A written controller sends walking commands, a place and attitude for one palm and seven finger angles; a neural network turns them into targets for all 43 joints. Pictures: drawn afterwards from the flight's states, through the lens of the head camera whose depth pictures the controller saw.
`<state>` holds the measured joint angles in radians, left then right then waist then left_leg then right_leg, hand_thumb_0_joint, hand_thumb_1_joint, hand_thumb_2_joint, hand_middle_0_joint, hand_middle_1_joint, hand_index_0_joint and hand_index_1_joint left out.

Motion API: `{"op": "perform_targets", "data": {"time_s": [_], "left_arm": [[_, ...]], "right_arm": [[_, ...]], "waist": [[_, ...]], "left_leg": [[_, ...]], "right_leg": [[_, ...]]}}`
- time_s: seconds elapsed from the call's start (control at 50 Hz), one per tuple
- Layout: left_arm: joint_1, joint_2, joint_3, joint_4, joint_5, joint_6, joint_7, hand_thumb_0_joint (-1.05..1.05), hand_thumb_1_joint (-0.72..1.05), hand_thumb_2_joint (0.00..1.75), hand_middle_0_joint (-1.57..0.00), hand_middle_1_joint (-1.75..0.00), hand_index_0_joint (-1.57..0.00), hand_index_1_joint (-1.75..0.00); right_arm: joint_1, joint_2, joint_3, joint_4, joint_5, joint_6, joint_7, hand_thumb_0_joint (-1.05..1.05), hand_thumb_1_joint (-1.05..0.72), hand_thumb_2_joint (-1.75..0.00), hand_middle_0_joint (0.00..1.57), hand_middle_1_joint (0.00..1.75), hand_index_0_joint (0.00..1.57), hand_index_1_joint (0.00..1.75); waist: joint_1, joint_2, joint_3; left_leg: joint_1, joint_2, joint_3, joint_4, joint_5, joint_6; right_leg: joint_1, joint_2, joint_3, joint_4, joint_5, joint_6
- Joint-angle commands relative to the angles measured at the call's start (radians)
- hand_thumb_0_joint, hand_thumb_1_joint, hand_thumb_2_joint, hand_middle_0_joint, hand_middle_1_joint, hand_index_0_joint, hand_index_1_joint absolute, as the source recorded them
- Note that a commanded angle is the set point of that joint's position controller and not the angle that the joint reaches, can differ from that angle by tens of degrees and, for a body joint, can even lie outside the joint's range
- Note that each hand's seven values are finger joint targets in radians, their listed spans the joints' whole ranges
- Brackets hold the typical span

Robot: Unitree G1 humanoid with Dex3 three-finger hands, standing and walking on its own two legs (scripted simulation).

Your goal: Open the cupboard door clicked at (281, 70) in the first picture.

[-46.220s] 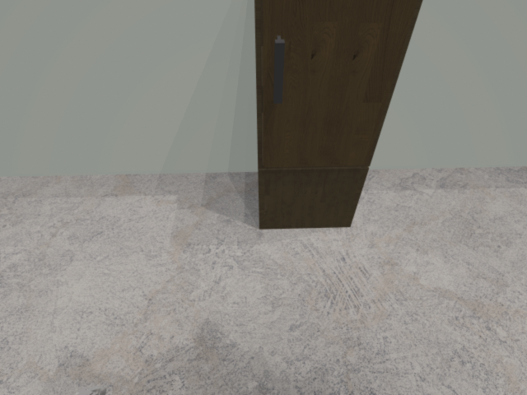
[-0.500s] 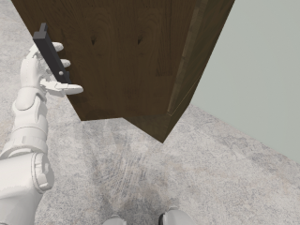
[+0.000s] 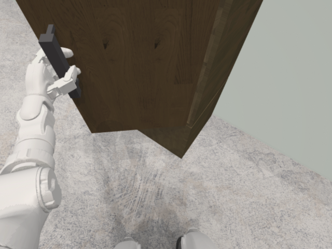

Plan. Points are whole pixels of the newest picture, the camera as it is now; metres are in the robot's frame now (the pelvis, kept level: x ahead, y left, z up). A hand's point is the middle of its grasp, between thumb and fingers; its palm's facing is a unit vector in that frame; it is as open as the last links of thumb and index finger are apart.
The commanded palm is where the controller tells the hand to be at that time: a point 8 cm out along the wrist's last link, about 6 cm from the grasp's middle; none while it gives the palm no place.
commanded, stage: close the thumb around the handle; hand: left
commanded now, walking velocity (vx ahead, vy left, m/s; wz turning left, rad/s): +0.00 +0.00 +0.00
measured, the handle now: (64, 64) +0.54 +0.22 +0.10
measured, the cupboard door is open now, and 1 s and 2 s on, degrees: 42 63 81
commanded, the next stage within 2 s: pull the door open along its arc in 0.02 s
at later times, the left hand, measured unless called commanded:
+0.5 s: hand (72, 98) +0.43 +0.19 +0.10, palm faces +0.04 -1.00 +0.00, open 6.4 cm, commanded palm +0.37 +0.24 +0.10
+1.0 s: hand (93, 122) +0.37 +0.14 +0.10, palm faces +0.50 -0.86 -0.01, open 6.1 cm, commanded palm +0.31 +0.17 +0.10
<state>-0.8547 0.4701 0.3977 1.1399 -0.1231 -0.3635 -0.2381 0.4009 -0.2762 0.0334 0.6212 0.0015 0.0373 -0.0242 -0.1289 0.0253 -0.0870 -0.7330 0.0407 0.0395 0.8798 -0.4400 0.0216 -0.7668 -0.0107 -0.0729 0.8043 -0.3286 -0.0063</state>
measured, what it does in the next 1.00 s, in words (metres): stands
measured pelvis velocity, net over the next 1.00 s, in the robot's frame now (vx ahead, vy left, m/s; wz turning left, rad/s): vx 0.01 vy -0.02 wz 0.05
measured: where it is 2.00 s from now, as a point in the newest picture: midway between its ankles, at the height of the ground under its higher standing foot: outside the picture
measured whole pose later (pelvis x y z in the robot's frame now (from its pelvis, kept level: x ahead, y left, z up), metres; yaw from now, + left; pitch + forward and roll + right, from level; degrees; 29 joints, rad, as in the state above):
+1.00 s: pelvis +0.01 -0.02 +0.02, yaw +3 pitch +8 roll +0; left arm -0.28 -0.02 0.07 0.39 0.01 -0.17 0.49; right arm 0.18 -0.18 0.02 0.61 -0.06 0.01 -0.02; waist 0.01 0.03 -0.09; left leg -0.49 0.02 0.01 0.75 -0.40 -0.01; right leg -0.53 -0.03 -0.10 0.73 -0.34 -0.03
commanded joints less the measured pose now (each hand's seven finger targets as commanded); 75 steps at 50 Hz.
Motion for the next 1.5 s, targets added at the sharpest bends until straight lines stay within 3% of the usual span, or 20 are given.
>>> {"op": "perform_targets", "data": {"time_s": [0.0, 0.1, 0.12, 0.22, 0.36, 0.46, 0.52, 0.54, 0.58, 0.68, 0.74, 0.76, 0.86, 0.92, 1.06, 1.16, 1.32, 1.38, 1.44, 1.48], "left_arm": [[-0.459, 0.225, -0.008, -0.222, -0.007, -0.067, -0.002, 0.0, 0.9, 0.9, -0.4, -1.35, -0.4, -1.35], [-0.466, 0.21, -0.023, -0.231, -0.007, -0.072, 0.001, 0.0, 0.9, 0.9, -0.4, -1.35, -0.4, -1.35], [-0.43, 0.27, 0.029, -0.208, -0.002, -0.07, 0.003, 0.0, 0.9, 0.9, -0.4, -1.35, -0.4, -1.35], [-0.298, 0.23, 0.019, -0.285, -0.025, -0.074, -0.016, 0.0, 0.9, 0.9, -0.4, -1.35, -0.4, -1.35], [0.002, 0.167, 0.014, -0.495, -0.083, -0.05, -0.02, 0.0, 0.9, 0.9, -0.4, -1.35, -0.4, -1.35], [0.316, 0.049, -0.037, -0.763, -0.127, -0.026, -0.003, 0.0, 0.9, 0.9, -0.4, -1.35, -0.4, -1.35], [0.479, 0.019, -0.026, -0.883, -0.142, -0.001, 0.022, 0.0, 0.9, 0.9, -0.4, -1.35, -0.4, -1.35], [0.431, -0.041, 0.06, -0.987, -0.19, 0.014, 0.166, 0.0, 0.9, 0.9, -0.4, -1.35, -0.4, -1.35], [0.457, -0.164, -0.061, -1.005, -0.136, 0.044, 0.31, 0.0, 0.9, 0.9, -0.4, -1.35, -0.4, -1.35], [0.293, -0.311, -0.209, -1.045, 0.027, 0.077, 0.592, 0.0, 0.9, 0.9, -0.4, -1.35, -0.4, -1.35], [0.293, -0.398, -0.295, -1.019, 0.145, 0.116, 0.737, 0.0, 0.9, 0.9, -0.4, -1.35, -0.4, -1.35], [0.291, -0.416, -0.329, -1.002, 0.174, 0.129, 0.758, 0.0, 0.9, 0.9, -0.4, -1.35, -0.4, -1.35], [0.241, -0.46, -0.395, -0.986, 0.179, 0.136, 0.741, 0.0, 0.9, 0.9, -0.4, -1.35, -0.4, -1.35], [0.208, -0.445, -0.384, -1.001, 0.161, 0.112, 0.718, 0.0, 0.9, 0.9, -0.4, -1.35, -0.4, -1.35], [0.441, -0.466, -0.389, -1.051, 0.13, 0.095, 0.686, 0.0, 0.9, 0.9, -0.4, -1.35, -0.4, -1.35], [0.667, -0.524, -0.461, -1.216, 0.132, 0.114, 0.696, 0.0, 0.9, 0.9, -0.4, -1.35, -0.4, -1.35], [0.954, -0.575, -0.568, -1.437, 0.199, 0.178, 0.777, 0.0, 0.9, 0.9, -0.4, -1.35, -0.4, -1.35], [1.013, -0.63, -0.647, -1.485, 0.243, 0.202, 0.804, 0.0, 0.9, 0.9, -0.4, -1.35, -0.4, -1.35], [1.028, -0.695, -0.704, -1.507, 0.217, 0.23, 0.807, 0.0, 0.9, 0.9, -0.4, -1.35, -0.4, -1.35], [0.969, -0.678, -0.683, -1.484, 0.209, 0.246, 0.816, 0.0, 0.9, 0.9, -0.4, -1.35, -0.4, -1.35]], "right_arm": [[0.14, -0.168, -0.061, -0.054, -0.002, -0.018, -0.012, 0.0, -0.9, -0.9, 0.2, 0.3, 0.2, 0.3], [0.139, -0.167, -0.063, -0.046, -0.002, -0.021, -0.01, 0.0, -0.9, -0.9, 0.2, 0.3, 0.2, 0.3], [0.141, -0.174, -0.064, -0.047, -0.002, -0.018, -0.012, 0.0, -0.9, -0.9, 0.2, 0.3, 0.2, 0.3], [0.123, -0.164, -0.066, -0.081, 0.002, -0.015, -0.006, 0.0, -0.9, -0.9, 0.2, 0.3, 0.2, 0.3], [0.068, -0.15, -0.075, -0.141, 0.02, -0.019, 0.003, 0.0, -0.9, -0.9, 0.2, 0.3, 0.2, 0.3], [0.004, -0.124, -0.079, -0.183, 0.03, -0.049, 0.017, 0.0, -0.9, -0.9, 0.2, 0.3, 0.2, 0.3], [-0.042, -0.115, -0.078, -0.198, 0.032, -0.065, 0.021, 0.0, -0.9, -0.9, 0.2, 0.3, 0.2, 0.3], [-0.102, -0.079, -0.078, -0.21, 0.033, -0.077, 0.023, 0.0, -0.9, -0.9, 0.2, 0.3, 0.2, 0.3], [-0.119, -0.08, -0.076, -0.187, 0.023, -0.097, 0.03, 0.0, -0.9, -0.9, 0.2, 0.3, 0.2, 0.3], [-0.158, -0.059, -0.072, -0.139, -0.027, -0.101, 0.026, 0.0, -0.9, -0.9, 0.2, 0.3, 0.2, 0.3], [-0.19, -0.043, -0.068, -0.131, -0.055, -0.087, 0.024, 0.0, -0.9, -0.9, 0.2, 0.3, 0.2, 0.3], [-0.18, -0.045, -0.07, -0.127, -0.061, -0.081, 0.022, 0.0, -0.9, -0.9, 0.2, 0.3, 0.2, 0.3], [-0.201, -0.038, -0.07, -0.119, -0.064, -0.06, -0.002, 0.0, -0.9, -0.9, 0.2, 0.3, 0.2, 0.3], [-0.218, -0.032, -0.065, -0.117, -0.063, -0.06, -0.013, 0.0, -0.9, -0.9, 0.2, 0.3, 0.2, 0.3], [-0.218, -0.028, -0.067, -0.142, -0.055, -0.066, -0.002, 0.0, -0.9, -0.9, 0.2, 0.3, 0.2, 0.3], [-0.244, -0.022, -0.07, -0.178, -0.048, -0.071, 0.01, 0.0, -0.9, -0.9, 0.2, 0.3, 0.2, 0.3], [-0.291, -0.003, -0.062, -0.222, -0.058, -0.077, 0.015, 0.0, -0.9, -0.9, 0.2, 0.3, 0.2, 0.3], [-0.308, 0.012, -0.06, -0.232, -0.064, -0.076, 0.023, 0.0, -0.9, -0.9, 0.2, 0.3, 0.2, 0.3], [-0.337, 0.017, -0.053, -0.235, -0.06, -0.077, 0.035, 0.0, -0.9, -0.9, 0.2, 0.3, 0.2, 0.3], [-0.346, 0.015, -0.049, -0.225, -0.06, -0.071, 0.033, 0.0, -0.9, -0.9, 0.2, 0.3, 0.2, 0.3]], "waist": [[-0.023, 0.083, -0.424], [-0.029, 0.09, -0.424], [-0.009, 0.07, -0.412], [0.026, 0.064, -0.458], [0.083, 0.036, -0.453], [0.126, 0.033, -0.423], [0.138, 0.002, -0.373], [0.205, -0.016, -0.345], [0.148, -0.04, -0.251], [0.107, -0.034, -0.253], [0.116, 0.0, -0.282], [0.103, -0.053, -0.28], [0.085, -0.102, -0.287], [0.094, -0.042, -0.284], [0.141, -0.071, -0.295], [0.161, -0.077, -0.263], [0.164, -0.109, -0.155], [0.162, -0.066, -0.146], [0.155, -0.069, -0.14], [0.148, -0.08, -0.118]], "left_leg": [[0.23, -0.024, -0.067, -0.106, 0.378, -0.002], [0.248, -0.023, -0.07, -0.103, 0.379, -0.003], [0.218, -0.024, -0.068, -0.105, 0.355, -0.002], [0.242, -0.023, -0.056, -0.116, 0.43, -0.003], [0.239, -0.023, -0.026, -0.15, 0.512, 0.006], [0.278, -0.016, -0.014, -0.18, 0.609, 0.004], [0.273, -0.022, -0.002, -0.206, 0.566, 0.0], [0.246, -0.036, -0.003, -0.21, 0.519, -0.015], [0.256, -0.032, -0.012, -0.229, 0.433, -0.021], [0.291, -0.035, -0.025, -0.217, 0.348, -0.023], [0.297, -0.04, -0.029, -0.21, 0.347, -0.024], [0.3, -0.038, -0.035, -0.209, 0.347, -0.02], [0.312, -0.04, -0.033, -0.211, 0.318, -0.016], [0.325, -0.044, -0.027, -0.216, 0.329, -0.015], [0.333, -0.043, -0.023, -0.237, 0.388, -0.016], [0.356, -0.037, -0.015, -0.259, 0.405, -0.014], [0.348, -0.039, -0.019, -0.26, 0.324, -0.009], [0.366, -0.04, -0.024, -0.237, 0.334, -0.01], [0.371, -0.045, -0.028, -0.214, 0.321, -0.01], [0.36, -0.046, -0.037, -0.211, 0.302, -0.012]], "right_leg": [[0.233, 0.044, 0.04, -0.055, 0.301, -0.013], [0.215, 0.046, 0.038, -0.059, 0.292, -0.014], [0.229, 0.046, 0.04, -0.059, 0.278, -0.016], [0.304, 0.048, 0.038, -0.053, 0.352, -0.018], [0.435, 0.045, 0.047, -0.07, 0.459, -0.021], [0.499, 0.035, 0.043, -0.082, 0.53, -0.023], [0.526, 0.03, 0.04, -0.094, 0.542, -0.017], [0.507, 0.034, 0.019, -0.111, 0.497, -0.016], [0.456, 0.033, 0.005, -0.13, 0.401, -0.011], [0.406, 0.01, 0.014, -0.135, 0.289, -0.009], [0.394, 0.001, 0.011, -0.123, 0.265, -0.015], [0.399, 0.002, 0.011, -0.132, 0.268, -0.015], [0.432, -0.004, 0.025, -0.162, 0.279, -0.014], [0.444, -0.007, 0.032, -0.165, 0.298, -0.017], [0.528, -0.005, 0.027, -0.17, 0.363, -0.023], [0.564, -0.007, 0.025, -0.187, 0.373, -0.025], [0.54, -0.014, 0.034, -0.214, 0.277, -0.024], [0.515, -0.013, 0.029, -0.203, 0.276, -0.031], [0.493, -0.009, 0.019, -0.199, 0.27, -0.029], [0.471, -0.009, 0.013, -0.197, 0.253, -0.028]]}}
